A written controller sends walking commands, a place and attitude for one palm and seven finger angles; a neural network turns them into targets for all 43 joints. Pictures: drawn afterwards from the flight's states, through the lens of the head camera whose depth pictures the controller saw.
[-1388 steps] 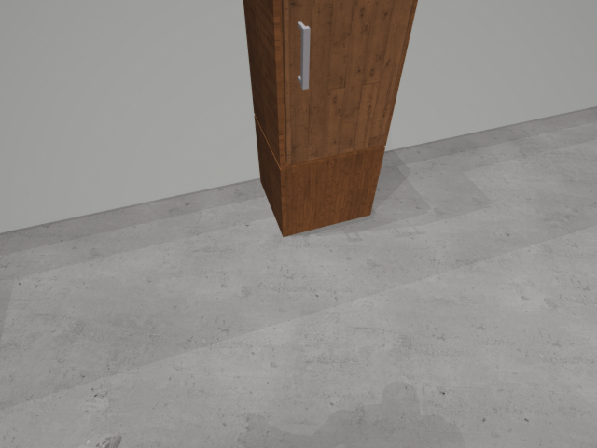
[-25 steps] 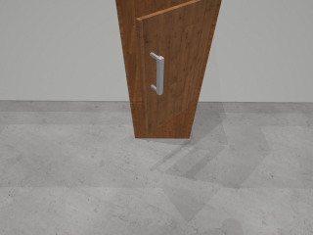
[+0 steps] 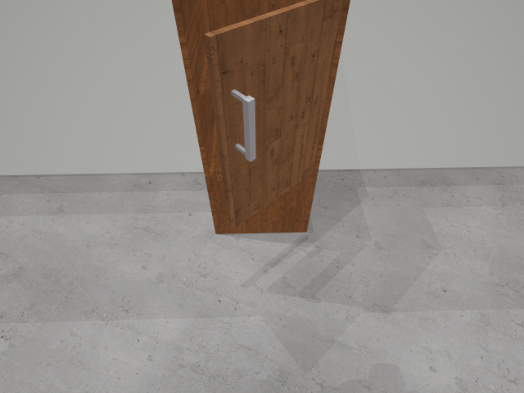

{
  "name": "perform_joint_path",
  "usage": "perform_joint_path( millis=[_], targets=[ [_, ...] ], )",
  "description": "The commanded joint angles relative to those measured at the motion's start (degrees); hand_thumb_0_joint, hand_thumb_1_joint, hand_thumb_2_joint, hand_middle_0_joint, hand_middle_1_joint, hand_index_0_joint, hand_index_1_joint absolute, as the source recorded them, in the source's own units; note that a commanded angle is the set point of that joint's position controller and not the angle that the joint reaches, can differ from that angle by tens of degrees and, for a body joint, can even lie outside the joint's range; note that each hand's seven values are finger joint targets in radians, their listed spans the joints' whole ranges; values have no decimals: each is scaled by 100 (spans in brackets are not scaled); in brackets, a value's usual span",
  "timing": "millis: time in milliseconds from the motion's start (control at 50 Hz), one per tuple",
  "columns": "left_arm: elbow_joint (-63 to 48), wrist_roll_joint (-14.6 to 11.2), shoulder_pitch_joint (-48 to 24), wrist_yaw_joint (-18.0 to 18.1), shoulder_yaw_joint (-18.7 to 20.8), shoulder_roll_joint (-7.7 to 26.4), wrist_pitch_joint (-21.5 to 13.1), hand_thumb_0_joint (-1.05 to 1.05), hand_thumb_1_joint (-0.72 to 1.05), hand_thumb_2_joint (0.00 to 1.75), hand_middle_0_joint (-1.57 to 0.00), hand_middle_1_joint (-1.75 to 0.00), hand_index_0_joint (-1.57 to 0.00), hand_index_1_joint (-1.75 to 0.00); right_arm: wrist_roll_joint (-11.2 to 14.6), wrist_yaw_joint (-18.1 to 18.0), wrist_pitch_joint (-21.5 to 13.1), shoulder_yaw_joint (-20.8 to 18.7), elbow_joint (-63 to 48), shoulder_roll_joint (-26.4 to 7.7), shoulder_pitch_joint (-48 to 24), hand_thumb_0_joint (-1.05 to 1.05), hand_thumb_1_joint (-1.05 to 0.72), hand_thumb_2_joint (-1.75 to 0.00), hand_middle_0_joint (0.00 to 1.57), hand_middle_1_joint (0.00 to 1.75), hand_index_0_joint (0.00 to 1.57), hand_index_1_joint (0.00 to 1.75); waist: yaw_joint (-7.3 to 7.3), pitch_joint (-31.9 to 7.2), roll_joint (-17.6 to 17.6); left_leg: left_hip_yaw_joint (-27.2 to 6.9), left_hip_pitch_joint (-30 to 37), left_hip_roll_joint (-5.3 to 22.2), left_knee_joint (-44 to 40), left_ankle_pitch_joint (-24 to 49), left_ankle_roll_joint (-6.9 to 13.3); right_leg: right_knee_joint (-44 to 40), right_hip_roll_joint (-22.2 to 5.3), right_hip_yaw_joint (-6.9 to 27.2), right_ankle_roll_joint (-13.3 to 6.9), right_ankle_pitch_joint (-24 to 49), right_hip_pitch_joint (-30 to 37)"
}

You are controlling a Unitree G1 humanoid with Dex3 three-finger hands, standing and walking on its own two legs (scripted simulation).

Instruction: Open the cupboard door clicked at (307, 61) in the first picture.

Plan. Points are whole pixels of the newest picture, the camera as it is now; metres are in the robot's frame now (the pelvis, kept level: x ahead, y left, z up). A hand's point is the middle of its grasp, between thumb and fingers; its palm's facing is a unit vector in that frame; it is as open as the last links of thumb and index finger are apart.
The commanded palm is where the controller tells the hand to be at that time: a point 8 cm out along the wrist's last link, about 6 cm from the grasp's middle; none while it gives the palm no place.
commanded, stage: look to check the result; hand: left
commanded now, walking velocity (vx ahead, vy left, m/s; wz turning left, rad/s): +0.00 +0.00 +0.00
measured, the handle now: (243, 127) +0.65 +0.08 +0.04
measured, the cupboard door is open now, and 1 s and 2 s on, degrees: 41 41 41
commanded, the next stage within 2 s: walk to a spot facing it in 0.46 s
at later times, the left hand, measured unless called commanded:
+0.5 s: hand out of the picture -0.01 +0.14 -0.17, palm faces +0.04 -0.98 -0.17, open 7.4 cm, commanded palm none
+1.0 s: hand out of the picture +0.06 +0.16 -0.18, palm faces -0.11 -0.96 -0.26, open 7.4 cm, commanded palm none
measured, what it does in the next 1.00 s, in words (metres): stands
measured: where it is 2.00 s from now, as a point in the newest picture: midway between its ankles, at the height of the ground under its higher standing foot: outside the picture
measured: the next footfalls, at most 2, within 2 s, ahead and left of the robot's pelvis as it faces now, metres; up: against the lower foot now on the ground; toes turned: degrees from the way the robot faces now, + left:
left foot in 1.54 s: +0.09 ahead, +0.08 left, +0.00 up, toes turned -31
right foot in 1.92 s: -0.06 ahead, -0.14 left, +0.00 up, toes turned -48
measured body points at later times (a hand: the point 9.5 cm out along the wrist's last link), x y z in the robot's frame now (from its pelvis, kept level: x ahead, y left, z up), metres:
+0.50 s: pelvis +0.00 -0.02 +0.00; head +0.01 -0.02 +0.45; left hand -0.01 +0.20 -0.16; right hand +0.00 -0.23 -0.16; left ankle +0.00 +0.09 -0.74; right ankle +0.00 -0.13 -0.74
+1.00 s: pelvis -0.01 -0.04 -0.02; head +0.03 -0.07 +0.43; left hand +0.06 +0.21 -0.16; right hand -0.01 -0.28 -0.18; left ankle +0.00 +0.09 -0.74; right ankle -0.02 -0.12 -0.74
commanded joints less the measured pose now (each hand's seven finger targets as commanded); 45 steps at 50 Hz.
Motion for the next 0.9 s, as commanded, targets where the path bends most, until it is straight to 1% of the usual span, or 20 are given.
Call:
perform_joint_path(
  millis=[0,20,60,200,240,380,420,460,520,560,600,640,660,720,760,800,820,840,860,880],
  targets=[
    [-48,-14,489,40,112,558,-58,0,90,90,-20,-30,-20,-30,-12,-14,-26,-92,-84,-450,413,0,-90,-90,20,30,20,30,-1,300,-84,-654,-151,633,-490,502,-25,-450,-392,407,-209,421,-187],
    [-44,-12,542,38,115,573,-69,0,90,90,-20,-30,-20,-30,5,-14,-22,-97,-99,-485,371,0,-90,-90,20,30,20,30,22,322,-126,-632,-129,627,-446,488,-16,-496,-396,386,-209,401,-220],
    [-30,-12,520,40,109,554,-68,0,90,90,-20,-30,-20,-30,-8,-14,-19,-103,-92,-457,375,0,-90,-90,20,30,20,30,-9,267,-139,-651,-85,631,-458,496,-24,-495,-401,417,-215,397,-216],
    [-13,-15,525,38,91,563,-90,0,90,90,-20,-30,-20,-30,-9,-20,-5,-107,-101,-497,281,0,-90,-90,20,30,20,30,-20,317,-50,-615,-36,646,-445,490,-52,-586,-394,467,-237,435,-244],
    [-24,-14,497,38,102,585,-96,0,90,90,-20,-30,-20,-30,-5,-18,-10,-116,-113,-507,264,0,-90,-90,20,30,20,30,-14,297,-151,-623,-40,651,-438,512,-47,-595,-401,457,-238,445,-210],
    [-39,-14,460,30,96,626,-108,0,90,90,-20,-30,-20,-30,-12,-17,-8,-109,-106,-548,175,0,-90,-90,20,30,20,30,-6,314,-81,-605,-20,667,-460,543,-69,-640,-409,480,-248,516,-190],
    [-55,-15,452,29,114,678,-124,0,90,90,-20,-30,-20,-30,3,-18,-16,-120,-130,-619,149,0,-90,-90,20,30,20,30,13,259,-152,-604,29,675,-440,630,-59,-652,-404,473,-255,585,-146],
    [-58,-19,406,29,105,659,-116,0,90,90,-20,-30,-20,-30,-16,-18,-9,-108,-105,-577,153,0,-90,-90,20,30,20,30,-3,265,-161,-605,-9,675,-456,597,-78,-655,-414,478,-257,561,-114],
    [-80,-18,400,24,115,730,-129,0,90,90,-20,-30,-20,-30,-2,-18,-12,-124,-132,-656,84,0,-90,-90,20,30,20,30,22,259,-125,-594,58,681,-435,672,-71,-682,-409,465,-265,646,-117],
    [-78,-24,334,22,108,734,-127,0,90,90,-20,-30,-20,-30,-16,-17,-14,-114,-118,-627,88,0,-90,-90,20,30,20,30,6,235,-72,-604,37,684,-453,699,-87,-668,-427,480,-264,722,-60],
    [-89,-20,327,19,131,663,-60,0,90,90,-20,-30,-20,-30,-23,-45,32,-128,-108,-547,135,0,-90,-90,20,30,20,30,-3,323,-21,-484,83,729,-339,606,-118,-588,-403,563,-266,777,-250],
    [-196,5,219,4,230,771,5,0,90,90,-20,-30,-20,-30,-22,-72,85,-199,-163,-622,174,0,-90,-90,20,30,20,30,-29,271,-126,-361,60,794,-120,511,-123,-410,-392,656,-299,906,-388],
    [-261,14,187,-14,283,811,41,0,90,90,-20,-30,-20,-30,-24,-81,105,-241,-216,-680,120,0,-90,-90,20,30,20,30,-24,263,-87,-293,51,823,-30,441,-127,-303,-394,720,-326,959,-512],
    [-512,53,39,-72,418,909,137,0,90,90,-20,-30,-20,-30,-18,-106,161,-367,-466,-838,-11,0,-90,-90,20,30,20,30,-19,214,-125,-216,18,962,143,142,-90,-27,-318,845,-364,851,-871],
    [-681,72,-71,-111,473,945,184,0,90,90,-20,-30,-20,-30,-33,-115,165,-426,-612,-910,-73,0,-90,-90,20,30,20,30,-23,160,-49,-313,-57,1102,120,-121,-29,178,-218,927,-368,715,-1034],
    [-837,84,-141,-146,506,934,209,0,90,90,-20,-30,-20,-30,-41,-121,153,-483,-760,-1022,-141,0,-90,-90,20,30,20,30,-9,119,209,-487,-53,1325,-14,-287,71,542,-39,896,-334,639,-1245],
    [-900,88,-139,-158,519,903,214,0,90,90,-20,-30,-20,-30,-32,-118,147,-518,-823,-1120,-186,0,-90,-90,20,30,20,30,22,45,366,-598,-29,1521,-117,-354,162,836,62,771,-297,506,-1321],
    [-964,93,-164,-177,528,870,232,0,90,90,-20,-30,-20,-30,-54,-125,134,-552,-888,-1216,-173,0,-90,-90,20,30,20,30,3,-41,663,-825,-82,1801,-321,-376,315,1351,190,638,-254,249,-1356],
    [-1045,99,-205,-197,536,823,253,0,90,90,-20,-30,-20,-30,-66,-120,104,-578,-936,-1292,-209,0,-90,-90,20,30,20,30,24,-90,996,-988,-49,2150,-521,-83,522,1970,268,379,-185,-578,-1442],
    [-1121,106,-293,-218,542,780,271,0,90,90,-20,-30,-20,-30,-90,-114,86,-586,-987,-1320,-232,0,-90,-90,20,30,20,30,4,-61,1108,-1015,-25,2364,-579,361,700,2388,228,237,-136,-1266,-1551]
  ],
)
